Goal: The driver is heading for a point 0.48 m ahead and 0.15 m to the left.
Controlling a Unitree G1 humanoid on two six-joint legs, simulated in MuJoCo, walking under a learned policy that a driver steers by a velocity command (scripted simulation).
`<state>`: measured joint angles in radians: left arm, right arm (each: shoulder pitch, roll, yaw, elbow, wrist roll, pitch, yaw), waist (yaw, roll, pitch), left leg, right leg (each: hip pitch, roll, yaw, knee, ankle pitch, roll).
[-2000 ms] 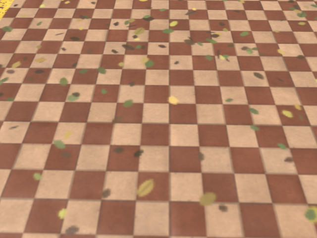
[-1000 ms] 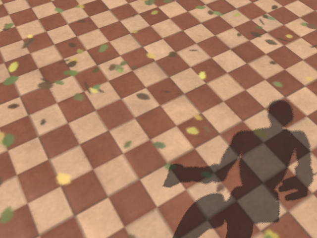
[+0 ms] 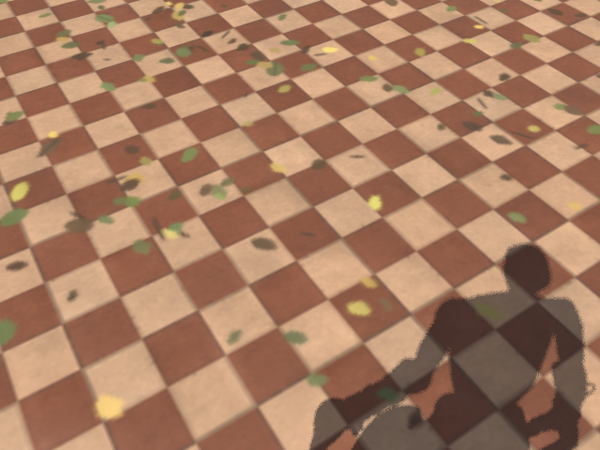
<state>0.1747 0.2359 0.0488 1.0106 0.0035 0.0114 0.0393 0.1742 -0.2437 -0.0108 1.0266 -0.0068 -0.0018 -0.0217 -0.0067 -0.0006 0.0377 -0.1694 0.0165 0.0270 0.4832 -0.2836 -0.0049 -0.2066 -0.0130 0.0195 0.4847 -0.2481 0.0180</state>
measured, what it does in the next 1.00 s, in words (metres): stands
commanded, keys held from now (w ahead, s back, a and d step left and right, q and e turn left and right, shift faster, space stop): no key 1.00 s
